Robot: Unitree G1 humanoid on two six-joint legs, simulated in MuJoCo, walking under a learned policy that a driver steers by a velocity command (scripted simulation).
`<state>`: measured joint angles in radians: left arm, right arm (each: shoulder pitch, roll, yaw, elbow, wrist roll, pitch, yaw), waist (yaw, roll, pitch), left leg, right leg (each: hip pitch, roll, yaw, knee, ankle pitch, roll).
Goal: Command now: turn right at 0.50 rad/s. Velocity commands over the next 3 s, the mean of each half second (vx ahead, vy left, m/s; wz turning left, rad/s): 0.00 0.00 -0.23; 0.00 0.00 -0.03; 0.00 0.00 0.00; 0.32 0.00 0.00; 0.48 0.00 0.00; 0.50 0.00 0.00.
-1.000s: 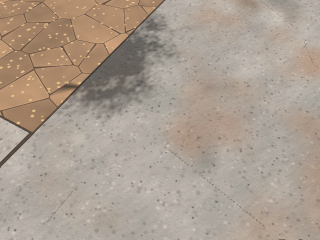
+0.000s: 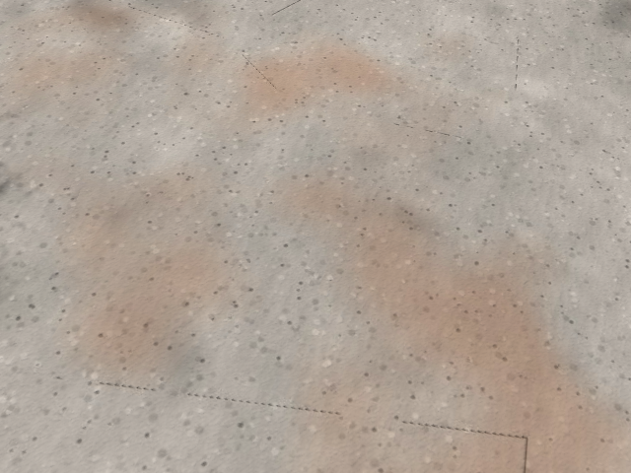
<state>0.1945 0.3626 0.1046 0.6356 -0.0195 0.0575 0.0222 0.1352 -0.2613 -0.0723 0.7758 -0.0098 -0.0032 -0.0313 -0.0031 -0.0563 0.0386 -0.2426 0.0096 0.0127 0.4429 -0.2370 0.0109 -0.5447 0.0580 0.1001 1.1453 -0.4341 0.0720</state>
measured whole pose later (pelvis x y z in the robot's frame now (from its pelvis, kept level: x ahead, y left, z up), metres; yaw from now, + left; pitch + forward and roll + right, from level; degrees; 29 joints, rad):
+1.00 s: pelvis +0.00 -0.02 -0.01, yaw -5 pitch -2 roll +0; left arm 0.20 0.24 0.05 0.90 0.01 0.01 0.03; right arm 0.18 -0.24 -0.02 0.97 -0.01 -0.01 -0.02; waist 0.00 0.00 0.04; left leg -0.18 0.02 0.00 0.51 -0.30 -0.01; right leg -0.20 0.00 0.03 0.51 -0.27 0.01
